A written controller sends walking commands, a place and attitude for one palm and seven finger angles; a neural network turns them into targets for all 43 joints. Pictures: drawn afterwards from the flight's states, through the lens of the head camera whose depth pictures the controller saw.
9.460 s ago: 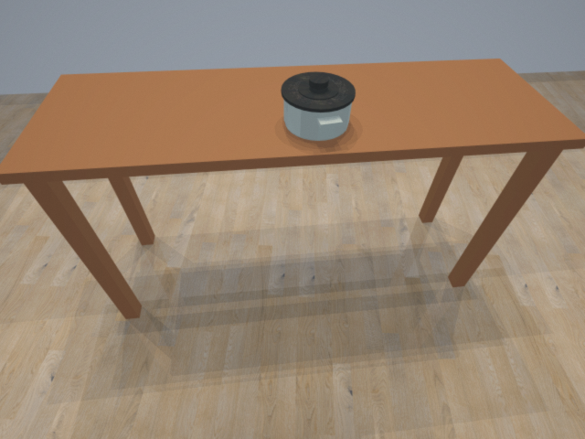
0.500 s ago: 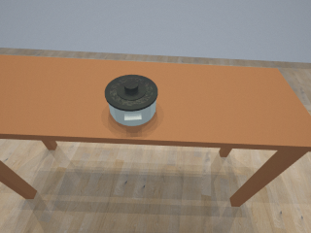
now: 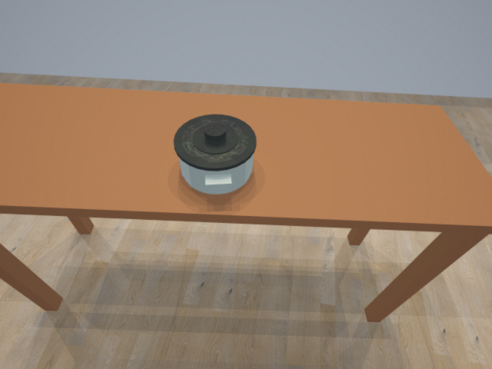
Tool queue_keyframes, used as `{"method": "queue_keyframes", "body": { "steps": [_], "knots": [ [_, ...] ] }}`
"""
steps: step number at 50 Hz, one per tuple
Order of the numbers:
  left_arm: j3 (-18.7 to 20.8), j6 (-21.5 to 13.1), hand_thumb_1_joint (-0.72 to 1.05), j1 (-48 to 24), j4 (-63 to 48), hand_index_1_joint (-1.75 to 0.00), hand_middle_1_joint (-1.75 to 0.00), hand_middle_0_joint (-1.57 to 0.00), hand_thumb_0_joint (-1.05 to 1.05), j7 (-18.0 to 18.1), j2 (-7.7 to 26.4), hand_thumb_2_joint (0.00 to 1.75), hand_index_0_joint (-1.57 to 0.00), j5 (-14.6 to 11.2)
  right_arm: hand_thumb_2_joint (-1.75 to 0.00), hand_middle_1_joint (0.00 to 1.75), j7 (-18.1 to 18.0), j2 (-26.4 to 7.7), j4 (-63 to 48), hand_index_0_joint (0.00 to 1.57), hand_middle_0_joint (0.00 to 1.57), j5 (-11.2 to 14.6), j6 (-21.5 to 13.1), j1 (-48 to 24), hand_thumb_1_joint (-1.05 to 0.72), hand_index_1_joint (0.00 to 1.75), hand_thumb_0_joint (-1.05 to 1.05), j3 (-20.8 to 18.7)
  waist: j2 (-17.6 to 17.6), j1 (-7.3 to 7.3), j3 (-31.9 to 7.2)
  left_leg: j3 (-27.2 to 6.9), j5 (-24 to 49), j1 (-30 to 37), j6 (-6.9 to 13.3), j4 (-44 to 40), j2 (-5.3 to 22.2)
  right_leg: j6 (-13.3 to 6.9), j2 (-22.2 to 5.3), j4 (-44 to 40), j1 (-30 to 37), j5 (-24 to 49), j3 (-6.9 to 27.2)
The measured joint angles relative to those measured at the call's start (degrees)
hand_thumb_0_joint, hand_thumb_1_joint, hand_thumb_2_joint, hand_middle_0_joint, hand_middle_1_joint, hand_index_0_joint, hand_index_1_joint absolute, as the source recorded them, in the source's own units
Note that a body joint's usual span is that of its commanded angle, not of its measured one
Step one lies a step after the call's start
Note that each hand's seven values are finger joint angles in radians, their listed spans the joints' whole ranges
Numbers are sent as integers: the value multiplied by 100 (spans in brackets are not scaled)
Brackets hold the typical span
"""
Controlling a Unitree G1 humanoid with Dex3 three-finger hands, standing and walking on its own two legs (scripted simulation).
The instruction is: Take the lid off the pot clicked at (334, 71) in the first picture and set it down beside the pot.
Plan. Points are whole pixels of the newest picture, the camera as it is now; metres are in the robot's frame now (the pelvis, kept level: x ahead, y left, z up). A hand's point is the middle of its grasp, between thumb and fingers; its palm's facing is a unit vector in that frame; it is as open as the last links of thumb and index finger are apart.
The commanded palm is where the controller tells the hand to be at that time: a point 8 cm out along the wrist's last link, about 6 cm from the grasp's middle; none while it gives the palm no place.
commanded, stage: look again from close up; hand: left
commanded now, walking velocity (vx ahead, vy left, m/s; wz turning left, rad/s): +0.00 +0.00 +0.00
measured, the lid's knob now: (215, 131) +0.55 +0.10 +0.08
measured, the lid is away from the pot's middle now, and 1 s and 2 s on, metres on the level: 0.00 0.00 0.00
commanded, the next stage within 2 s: shuffle to correct the standing spot in 0.56 s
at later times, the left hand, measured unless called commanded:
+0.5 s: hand out of the picture -0.03 +0.17 -0.18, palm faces +0.03 -0.99 -0.16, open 7.4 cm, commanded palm none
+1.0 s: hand out of the picture -0.03 +0.15 -0.18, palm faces +0.05 -0.99 -0.16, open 7.4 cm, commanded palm none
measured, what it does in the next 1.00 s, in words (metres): stands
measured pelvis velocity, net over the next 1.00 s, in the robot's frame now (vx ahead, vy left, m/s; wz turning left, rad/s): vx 0.02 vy -0.01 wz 0.00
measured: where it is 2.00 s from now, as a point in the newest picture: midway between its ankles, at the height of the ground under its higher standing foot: outside the picture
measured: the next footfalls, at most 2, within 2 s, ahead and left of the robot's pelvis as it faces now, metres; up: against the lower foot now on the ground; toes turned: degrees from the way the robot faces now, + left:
right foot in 1.66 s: +0.27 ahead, -0.20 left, +0.00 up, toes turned -4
left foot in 1.94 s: +0.20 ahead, -0.02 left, +0.00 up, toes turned +7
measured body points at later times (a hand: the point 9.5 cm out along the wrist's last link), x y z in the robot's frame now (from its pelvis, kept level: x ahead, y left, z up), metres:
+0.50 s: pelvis -0.01 +0.01 +0.00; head +0.00 +0.02 +0.45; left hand -0.03 +0.22 -0.16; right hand -0.02 -0.20 -0.16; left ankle +0.00 +0.11 -0.74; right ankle -0.04 -0.12 -0.74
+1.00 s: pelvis +0.02 -0.01 -0.01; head +0.03 +0.00 +0.44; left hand -0.03 +0.21 -0.17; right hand -0.02 -0.21 -0.17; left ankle +0.00 +0.11 -0.74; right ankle -0.04 -0.12 -0.74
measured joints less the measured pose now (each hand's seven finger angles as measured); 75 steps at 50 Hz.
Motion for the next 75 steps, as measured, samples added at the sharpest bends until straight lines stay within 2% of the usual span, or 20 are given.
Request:
{"method": "queue_keyframes", "body": {
  "steps": [36,45,52,56,58,59,60,62,65,67,71,75],
  "knots": [
    [1,-18,90,158,89,-30,-30,-20,0,-4,-145,90,-20,19,-90,30,-8,92,19,20,20,2,-9,101,-92,30,1,-47,25,5,-13,58,120,-77,64,-34,-44,56,-48,16,-114,110,54],
    [109,60,91,362,44,-30,-30,-20,0,-97,-107,90,-20,76,-90,30,45,178,-60,20,20,-57,39,331,-91,30,0,-144,-32,-22,-178,67,-178,-223,51,282,-43,-42,-45,440,-311,-245,64],
    [189,-83,91,484,31,-30,-30,-20,0,-89,-139,90,-20,55,-90,30,29,191,-55,20,20,-45,-34,451,-91,30,0,-179,81,-17,-181,-56,-548,-349,-6,721,90,-114,89,513,-222,-507,-84],
    [236,-180,91,585,16,-30,-30,-20,0,-27,-188,90,-20,81,-90,30,15,169,-64,20,20,-51,-3,297,-91,30,1,-221,27,51,-97,162,-1088,-673,75,1565,160,-170,153,463,-2,-656,-191],
    [235,-180,90,653,43,-30,-30,-20,0,-4,-224,90,-20,100,-90,30,-19,118,-95,20,20,-65,1,153,-92,30,1,-243,-30,93,-37,292,-1109,-713,105,1437,130,-146,159,466,117,-740,-194],
    [230,-164,90,699,66,-30,-30,-20,0,-4,-238,90,-20,88,-90,30,-28,82,-125,20,20,-62,-25,91,-92,30,1,-255,-73,103,-12,347,-786,-636,151,1161,97,-119,151,545,145,-821,-173],
    [235,-131,90,733,113,-30,-30,-20,0,-13,-232,90,-20,71,-90,30,-37,79,-146,20,20,-65,-84,12,-93,30,2,-262,-189,107,17,430,-549,-547,259,1091,51,-127,99,805,78,-908,-101],
    [232,-6,90,728,226,-30,-30,-20,0,-41,-221,90,-20,49,-90,30,-52,87,-268,20,20,-103,-206,-62,-93,30,2,-250,-326,36,1,547,-664,-393,309,1040,29,-193,85,2009,-376,-1114,-34],
    [262,136,91,515,232,-30,-30,-20,1,-54,-149,90,-20,88,-90,30,-81,132,-416,20,20,-119,-285,38,-92,30,1,-195,-316,-92,-70,486,-689,-129,269,649,72,-227,170,3618,-1175,-1092,-50],
    [302,142,91,271,89,-30,-30,-20,1,-81,-69,90,-20,96,-90,30,-109,186,-407,20,20,-113,-299,130,-92,30,1,-151,-296,-81,-49,420,-541,29,215,319,101,-190,128,4184,-1669,-865,-58],
    [383,175,92,-194,-268,-30,-30,-20,2,-80,98,90,-20,134,-90,30,-97,321,-338,20,20,-116,-274,286,-92,30,1,-76,-273,-17,68,371,-378,285,129,-148,173,-102,-23,4486,-2442,-423,44],
    [434,252,93,-522,-500,-30,-30,-20,2,-136,252,90,-20,110,-90,30,-83,384,-341,20,20,-146,-219,422,-91,30,0,-66,-171,-93,220,374,-443,460,-5,-269,265,-48,-192,4079,-2818,-202,51]
  ]
}}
